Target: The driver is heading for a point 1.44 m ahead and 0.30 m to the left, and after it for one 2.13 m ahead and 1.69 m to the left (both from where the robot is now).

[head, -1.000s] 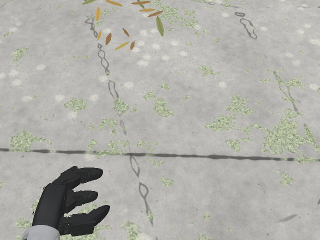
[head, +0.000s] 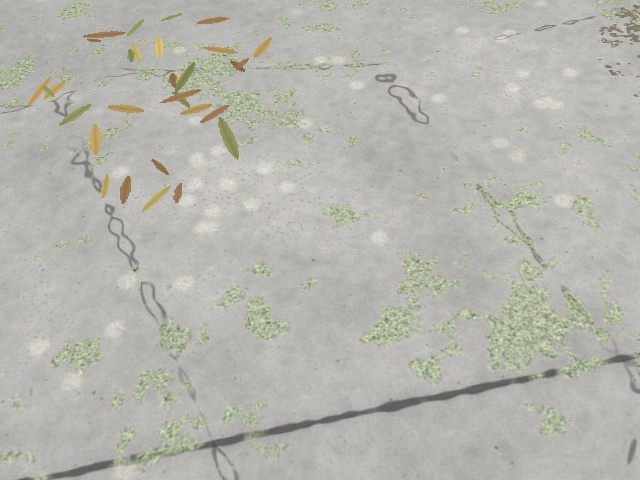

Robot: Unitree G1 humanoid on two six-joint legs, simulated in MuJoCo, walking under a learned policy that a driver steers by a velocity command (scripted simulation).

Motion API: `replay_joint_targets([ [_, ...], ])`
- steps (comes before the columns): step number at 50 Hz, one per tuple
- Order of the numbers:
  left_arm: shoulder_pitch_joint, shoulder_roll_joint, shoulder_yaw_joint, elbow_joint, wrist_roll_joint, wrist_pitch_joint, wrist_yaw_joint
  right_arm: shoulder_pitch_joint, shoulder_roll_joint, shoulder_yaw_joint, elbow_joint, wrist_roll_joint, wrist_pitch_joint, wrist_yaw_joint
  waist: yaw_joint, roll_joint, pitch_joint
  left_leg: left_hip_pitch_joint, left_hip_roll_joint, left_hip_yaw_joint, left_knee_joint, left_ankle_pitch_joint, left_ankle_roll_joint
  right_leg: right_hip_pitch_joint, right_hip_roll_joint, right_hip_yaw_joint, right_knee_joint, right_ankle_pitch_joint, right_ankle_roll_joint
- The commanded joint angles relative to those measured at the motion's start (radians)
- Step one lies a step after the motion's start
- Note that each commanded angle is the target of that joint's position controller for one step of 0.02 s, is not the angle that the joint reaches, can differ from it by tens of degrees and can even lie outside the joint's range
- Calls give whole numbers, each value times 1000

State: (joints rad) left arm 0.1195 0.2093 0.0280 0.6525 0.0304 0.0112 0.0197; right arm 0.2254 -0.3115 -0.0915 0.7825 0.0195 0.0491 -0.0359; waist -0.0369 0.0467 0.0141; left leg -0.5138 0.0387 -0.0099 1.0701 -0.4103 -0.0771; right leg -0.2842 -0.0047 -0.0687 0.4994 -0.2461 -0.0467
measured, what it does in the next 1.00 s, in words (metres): steps on the spot: left foot, then right foot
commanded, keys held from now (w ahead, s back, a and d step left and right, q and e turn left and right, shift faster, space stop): q+shift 0.38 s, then shift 0.08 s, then e+shift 0.54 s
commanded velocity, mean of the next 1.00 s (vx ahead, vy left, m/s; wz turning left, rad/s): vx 0.00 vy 0.00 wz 0.10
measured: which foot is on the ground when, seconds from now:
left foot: up 0.00-0.30, down 0.32-0.96, up 0.98-1.00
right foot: down 0.00-0.32, up 0.34-0.94, down 0.96-1.00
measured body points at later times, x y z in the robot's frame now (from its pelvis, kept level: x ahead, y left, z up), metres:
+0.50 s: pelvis -0.02 +0.06 +0.00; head +0.02 +0.11 +0.45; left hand +0.03 +0.39 -0.11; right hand +0.23 -0.16 -0.07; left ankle -0.04 +0.13 -0.74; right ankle +0.02 -0.10 -0.64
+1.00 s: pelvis +0.02 +0.02 -0.01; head +0.07 +0.01 +0.43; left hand +0.13 +0.33 -0.10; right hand +0.22 -0.24 -0.12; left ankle -0.05 +0.13 -0.72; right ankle +0.02 -0.07 -0.74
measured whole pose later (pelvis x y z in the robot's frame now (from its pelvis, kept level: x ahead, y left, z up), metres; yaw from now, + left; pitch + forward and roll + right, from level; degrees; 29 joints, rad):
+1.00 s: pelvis +0.02 +0.02 -0.01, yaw +5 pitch +2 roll +1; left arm 0.18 0.31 0.10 0.66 -0.02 0.05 -0.02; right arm 0.10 -0.31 -0.10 0.69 -0.01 0.03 -0.02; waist 0.01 0.04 0.08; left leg -0.33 0.09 0.16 0.81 -0.46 -0.03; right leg -0.34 -0.01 -0.06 0.63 -0.32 -0.04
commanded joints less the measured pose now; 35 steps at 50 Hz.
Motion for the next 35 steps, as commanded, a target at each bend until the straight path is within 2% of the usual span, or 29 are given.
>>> replay_joint_targets([
  [1, -4, 185, 60, -41, -2, -3, 30, -60, -86, -15, -99, 6, -5, -3, 54, -175, -65, -63, 24, -19, -21, 25, -14, 140, -303, 150, -186, 290, -183],
  [5, -16, 182, 68, -25, -5, 4, 39, -58, -62, -11, -133, 2, 7, 8, 64, -158, -42, -80, 65, 3, -69, 2, -17, 169, -348, 136, -214, 215, -201],
  [10, -47, 204, 89, -14, -14, 4, 23, -49, -44, -11, -175, 1, 14, 34, 51, -156, -63, 15, 65, 70, -197, -12, 20, 175, -361, 35, -181, 345, -188],
  [13, -58, 224, 101, -8, -34, 2, 11, -40, -48, -19, -201, 7, 27, 51, 36, -171, -88, 84, 50, 103, -315, 5, 59, 203, -377, -14, -124, 392, -142],
  [15, -66, 218, 105, 6, -55, 5, 1, 14, -52, -31, -195, 8, 34, 54, -6, -151, -105, 216, 8, 136, -495, 140, 106, 163, -349, -85, -14, 337, -66],
  [16, -14, 187, 102, 34, -55, 6, -8, 74, -94, -50, -179, 2, 31, 40, -20, -62, -106, 336, -7, 75, -606, 298, 153, 77, -281, -138, 125, 219, 2],
  [17, -44, 140, 90, 2, -20, 3, -12, 142, -243, -92, -187, -3, 22, 18, -27, 232, -100, 534, 217, -278, -664, 774, 267, -234, -148, -211, 463, -181, 103],
  [18, -146, 124, 79, -69, -1, -5, -4, 113, -291, -88, -222, -42, -9, 25, -27, 294, -155, 547, 350, -565, -687, 850, 468, -451, -4, -15, 699, -466, 149],
  [19, -190, 169, 90, -68, -11, -7, 0, 101, -248, -80, -227, -44, -37, 38, -59, 134, -188, 561, 332, -504, -715, 736, 466, -492, -13, 102, 784, -431, 135],
  [20, -185, 171, 91, -63, -30, -12, 5, 61, -222, -68, -220, -31, -53, 32, -24, 83, -151, 542, 286, -418, -715, 675, 409, -507, -24, 126, 778, -332, 109],
  [21, -144, 178, 94, -33, -27, -11, 15, -4, -182, -56, -229, -10, -52, 21, 13, 19, -133, 517, 244, -343, -697, 646, 351, -503, -48, 135, 737, -239, 104],
  [22, -111, 197, 99, -18, -19, -8, 21, -55, -141, -39, -240, 4, -46, 11, 35, 33, -129, 482, 221, -300, -694, 661, 322, -468, -55, 135, 704, -181, 105],
  [23, -86, 193, 99, -3, -19, -6, 17, -69, -125, -28, -248, -1, -42, 4, 46, 54, -143, 448, 200, -271, -693, 708, 315, -410, -43, 123, 718, -138, 111],
  [25, -23, 176, 90, 36, -30, 1, 9, -81, -92, -7, -244, -21, -48, 0, 56, 38, -173, 446, 183, -196, -701, 746, 307, -335, -40, 107, 688, -76, 125],
  [28, 6, 121, 62, 71, -38, 12, -1, -95, -12, 29, -209, -44, -58, 2, 52, 47, -152, 406, 145, -93, -726, 634, 274, -199, -77, 114, 451, -11, 140],
  [29, 0, 119, 58, 72, -40, 15, -5, -99, -17, 29, -199, -54, -58, 3, 41, 70, -129, 377, 143, -78, -741, 572, 271, -154, -80, 108, 388, -8, 143],
  [30, -15, 134, 58, 65, -43, 17, -6, -102, -39, 24, -191, -62, -57, 4, 26, 87, -98, 349, 154, -78, -759, 506, 277, -127, -81, 103, 347, -17, 142],
  [31, -34, 167, 65, 50, -47, 19, -6, -103, -74, 14, -184, -66, -54, 4, 11, 98, -62, 334, 172, -90, -772, 450, 288, -133, -74, 93, 335, -42, 141],
  [33, -46, 219, 79, 27, -58, 21, -4, -94, -131, -5, -172, -58, -43, 3, -12, 97, -5, 357, 223, -138, -784, 382, 319, -213, -70, 83, 366, -119, 137],
  [35, -34, 214, 80, 16, -61, 22, -5, -92, -121, -7, -165, -48, -34, -1, -16, 66, 14, 412, 271, -170, -777, 401, 342, -292, -89, 97, 408, -174, 137],
])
